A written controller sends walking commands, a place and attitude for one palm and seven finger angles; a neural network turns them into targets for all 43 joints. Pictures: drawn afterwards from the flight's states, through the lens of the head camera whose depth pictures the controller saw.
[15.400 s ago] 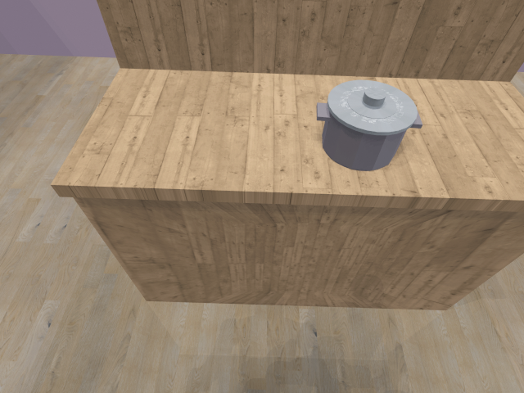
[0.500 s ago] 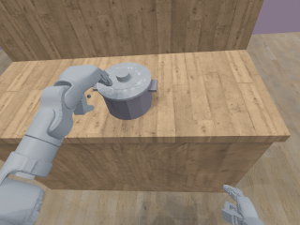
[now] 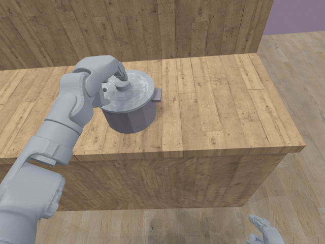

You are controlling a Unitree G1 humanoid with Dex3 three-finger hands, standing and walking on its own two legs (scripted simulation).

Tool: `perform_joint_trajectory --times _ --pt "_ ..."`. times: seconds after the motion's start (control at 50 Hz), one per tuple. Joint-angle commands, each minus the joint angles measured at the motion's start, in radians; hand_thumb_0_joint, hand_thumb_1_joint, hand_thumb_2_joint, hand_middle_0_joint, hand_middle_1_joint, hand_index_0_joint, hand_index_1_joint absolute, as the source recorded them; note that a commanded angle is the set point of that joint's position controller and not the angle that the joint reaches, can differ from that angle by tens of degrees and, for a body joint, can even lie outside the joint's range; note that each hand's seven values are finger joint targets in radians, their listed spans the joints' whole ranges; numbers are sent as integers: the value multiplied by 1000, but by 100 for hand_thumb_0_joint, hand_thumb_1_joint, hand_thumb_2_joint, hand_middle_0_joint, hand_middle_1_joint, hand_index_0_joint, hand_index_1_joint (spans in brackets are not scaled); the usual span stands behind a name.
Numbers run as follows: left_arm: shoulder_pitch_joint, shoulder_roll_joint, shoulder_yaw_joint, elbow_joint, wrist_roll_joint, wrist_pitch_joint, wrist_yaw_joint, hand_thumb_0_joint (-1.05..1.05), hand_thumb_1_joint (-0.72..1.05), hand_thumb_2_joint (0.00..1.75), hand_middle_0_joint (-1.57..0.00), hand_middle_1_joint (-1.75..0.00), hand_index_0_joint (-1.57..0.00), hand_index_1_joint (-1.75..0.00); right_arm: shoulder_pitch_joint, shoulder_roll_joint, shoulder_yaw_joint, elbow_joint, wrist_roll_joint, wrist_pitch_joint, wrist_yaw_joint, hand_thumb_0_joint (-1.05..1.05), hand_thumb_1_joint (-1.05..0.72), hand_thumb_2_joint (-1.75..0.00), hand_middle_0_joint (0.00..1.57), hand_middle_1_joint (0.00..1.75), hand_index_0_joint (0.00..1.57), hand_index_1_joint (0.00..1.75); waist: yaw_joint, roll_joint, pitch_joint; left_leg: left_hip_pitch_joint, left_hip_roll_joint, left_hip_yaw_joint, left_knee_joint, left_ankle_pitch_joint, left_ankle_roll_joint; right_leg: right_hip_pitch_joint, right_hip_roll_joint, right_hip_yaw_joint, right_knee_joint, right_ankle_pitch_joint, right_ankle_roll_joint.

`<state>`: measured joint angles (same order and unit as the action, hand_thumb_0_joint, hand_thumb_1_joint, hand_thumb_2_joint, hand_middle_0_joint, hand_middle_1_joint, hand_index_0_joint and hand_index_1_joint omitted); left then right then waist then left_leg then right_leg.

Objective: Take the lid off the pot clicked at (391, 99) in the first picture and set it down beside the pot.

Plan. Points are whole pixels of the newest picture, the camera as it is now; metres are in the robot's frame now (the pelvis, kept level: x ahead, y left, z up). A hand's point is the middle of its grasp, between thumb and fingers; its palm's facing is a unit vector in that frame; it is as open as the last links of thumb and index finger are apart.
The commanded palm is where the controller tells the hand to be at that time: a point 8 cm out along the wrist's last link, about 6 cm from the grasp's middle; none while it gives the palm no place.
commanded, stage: move the open hand above the knob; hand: left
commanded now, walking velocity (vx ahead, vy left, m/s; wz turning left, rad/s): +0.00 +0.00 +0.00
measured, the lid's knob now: (122, 84) +0.53 +0.14 +0.10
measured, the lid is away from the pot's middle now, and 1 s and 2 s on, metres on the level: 0.00 0.00 0.00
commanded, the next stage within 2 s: lower the open fingers around the knob in 1.00 s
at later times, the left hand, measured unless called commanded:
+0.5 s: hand (120, 70) +0.50 +0.13 +0.16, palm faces -0.31 -0.07 -0.95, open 10.4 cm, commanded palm +0.49 +0.15 +0.23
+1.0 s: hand (113, 73) +0.49 +0.14 +0.16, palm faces -0.28 -0.07 -0.96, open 10.4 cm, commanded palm +0.48 +0.14 +0.23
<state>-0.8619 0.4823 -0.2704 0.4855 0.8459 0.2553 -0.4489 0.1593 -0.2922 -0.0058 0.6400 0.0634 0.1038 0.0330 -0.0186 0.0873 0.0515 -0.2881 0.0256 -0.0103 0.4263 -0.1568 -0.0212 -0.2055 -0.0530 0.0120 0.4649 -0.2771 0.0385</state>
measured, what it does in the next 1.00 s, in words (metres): stands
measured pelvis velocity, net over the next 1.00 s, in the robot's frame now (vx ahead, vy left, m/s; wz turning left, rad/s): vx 0.02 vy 0.01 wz -0.01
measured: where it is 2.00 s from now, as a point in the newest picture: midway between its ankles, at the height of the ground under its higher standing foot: outside the picture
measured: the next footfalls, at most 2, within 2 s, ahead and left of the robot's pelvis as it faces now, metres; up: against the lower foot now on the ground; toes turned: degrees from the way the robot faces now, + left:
none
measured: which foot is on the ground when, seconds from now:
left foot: down 0.00-1.00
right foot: down 0.00-1.00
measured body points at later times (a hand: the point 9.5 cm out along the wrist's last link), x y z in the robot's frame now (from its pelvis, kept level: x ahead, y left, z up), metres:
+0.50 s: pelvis +0.02 +0.01 +0.00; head +0.07 -0.03 +0.45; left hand +0.51 +0.13 +0.21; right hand +0.06 -0.26 -0.14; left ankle +0.04 +0.14 -0.74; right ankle -0.02 -0.15 -0.74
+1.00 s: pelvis +0.02 +0.01 +0.00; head +0.06 -0.02 +0.45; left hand +0.50 +0.14 +0.22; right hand +0.14 -0.25 -0.13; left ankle +0.04 +0.14 -0.74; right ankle -0.02 -0.15 -0.74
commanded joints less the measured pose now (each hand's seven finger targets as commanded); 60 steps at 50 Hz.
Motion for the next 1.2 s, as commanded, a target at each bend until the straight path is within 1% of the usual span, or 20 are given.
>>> perform_joint_trajectory --times 0.0,0.06,0.12,0.22,0.26,0.34,0.38,0.42,0.5,0.56,0.64,0.7,0.76,0.88,0.9,0.94,1.0,1.08,1.12,1.18 --pt "-529 197 131 -67 24 -1 44 0 -33 144 -82 -8 -82 -8 -36 -111 -39 -113 4 -38 -6 0 -90 -90 20 30 20 30 -19 -125 -393 237 -84 58 -3 177 80 10 103 -75 -61 325 -55" --pt "-617 177 107 -65 31 -13 51 0 -33 144 -82 -8 -82 -8 -24 -108 -42 -108 3 -42 -6 0 -90 -90 20 30 20 30 -26 -92 -419 247 -84 57 -2 179 80 5 103 -73 -57 325 -57" --pt "-640 220 148 50 41 -9 58 0 -33 144 -82 -8 -82 -8 19 -120 -46 -78 0 -38 -12 0 -90 -90 20 30 20 30 -35 -142 -404 226 -78 62 -3 187 82 9 104 -73 -62 353 -54" --pt "-743 189 120 132 50 -24 68 0 -33 144 -82 -8 -82 -8 57 -117 -51 -60 -6 -48 -18 0 -90 -90 20 30 20 30 -53 -132 -439 224 -80 66 3 190 88 6 102 -64 -64 371 -51" --pt "-775 234 155 159 56 -32 76 0 -33 144 -82 -8 -82 -8 76 -121 -53 -51 -10 -54 -21 0 -90 -90 20 30 20 30 -53 -118 -463 224 -77 67 6 201 89 15 100 -56 -61 393 -53" --pt "-718 207 142 247 65 -36 76 0 -33 144 -82 -8 -82 -8 100 -127 -57 -44 -10 -49 -19 0 -90 -90 20 30 20 30 -54 -154 -446 200 -76 68 4 222 89 13 102 -62 -60 417 -52" --pt "-737 155 108 212 60 -40 71 0 -33 144 -82 -8 -82 -8 99 -125 -62 -52 -13 -48 -16 0 -90 -90 20 30 20 30 -57 -124 -455 215 -74 69 4 244 90 6 101 -64 -62 426 -57" --pt "-771 220 160 135 63 -52 79 0 -33 144 -82 -8 -82 -8 102 -125 -67 -61 -19 -52 -15 0 -90 -90 20 30 20 30 -49 -91 -520 255 -71 66 18 273 93 29 101 -53 -56 455 -58" --pt "-706 252 188 194 70 -44 89 0 -33 144 -82 -8 -82 -8 103 -129 -63 -57 -13 -46 -17 0 -90 -90 20 30 20 30 -41 -141 -475 214 -72 71 9 283 96 42 102 -57 -58 478 -54" --pt "-737 180 130 100 71 -36 97 0 -33 144 -82 -8 -82 -8 83 -119 -69 -69 -13 -51 -4 0 -90 -90 20 30 20 30 -43 -71 -501 263 -69 66 21 313 93 8 105 -61 -49 463 -61" --pt "-699 221 166 155 65 -10 93 0 -33 144 -82 -8 -82 -8 80 -128 -65 -62 -9 -44 -7 0 -90 -90 20 30 20 30 -43 -149 -462 225 -73 73 17 266 96 18 106 -64 -58 452 -52" --pt "-786 179 114 46 69 -17 89 0 -33 144 -82 -8 -82 -8 68 -118 -66 -72 -8 -50 -6 0 -90 -90 20 30 20 30 -56 -60 -511 286 -70 58 27 297 92 -7 108 -66 -52 438 -59" --pt "-728 175 124 113 65 -5 84 0 -33 144 -82 -8 -82 -8 67 -118 -64 -63 -8 -47 -7 0 -90 -90 20 30 20 30 -55 -118 -477 267 -71 60 32 293 93 -13 110 -69 -50 449 -57" --pt "-747 120 81 54 55 -6 70 0 -33 144 -82 -8 -82 -8 45 -111 -59 -77 -7 -37 -3 0 -90 -90 20 30 20 30 -55 -89 -487 283 -73 54 35 306 88 -20 106 -76 -48 442 -61" --pt "-749 154 107 35 55 -8 73 0 -33 144 -82 -8 -82 -8 40 -113 -58 -80 -7 -37 -2 0 -90 -90 20 30 20 30 -50 -83 -493 288 -74 49 34 308 87 -11 106 -73 -45 445 -61" --pt "-723 126 85 92 56 0 72 0 -33 144 -82 -8 -82 -8 33 -109 -51 -75 -4 -29 -4 0 -90 -90 20 30 20 30 -55 -121 -451 255 -77 54 28 272 85 -21 106 -76 -48 429 -58" --pt "-758 117 80 59 54 -1 77 0 -33 144 -82 -8 -82 -8 30 -109 -51 -77 -7 -29 -1 0 -90 -90 20 30 20 30 -51 -85 -478 278 -78 46 29 283 83 -23 106 -78 -45 421 -62" --pt "-763 141 103 93 54 -4 81 0 -33 144 -82 -8 -82 -8 28 -109 -49 -75 -7 -26 -10 0 -90 -90 20 30 20 30 -50 -120 -476 252 -78 52 22 246 85 -5 101 -72 -55 407 -60" --pt "-793 104 64 174 46 56 57 0 -33 144 -82 -8 -82 -8 27 -112 -48 -59 -3 -25 -3 0 -90 -90 20 30 20 30 -58 -100 -466 249 -88 36 19 229 83 -20 106 -77 -44 397 -60" --pt "-784 108 69 157 41 44 32 0 -33 144 -82 -8 -82 -8 27 -114 -47 -73 -10 -34 -8 0 -90 -90 20 30 20 30 -56 -103 -480 261 -90 39 23 227 87 -14 101 -72 -51 403 -59"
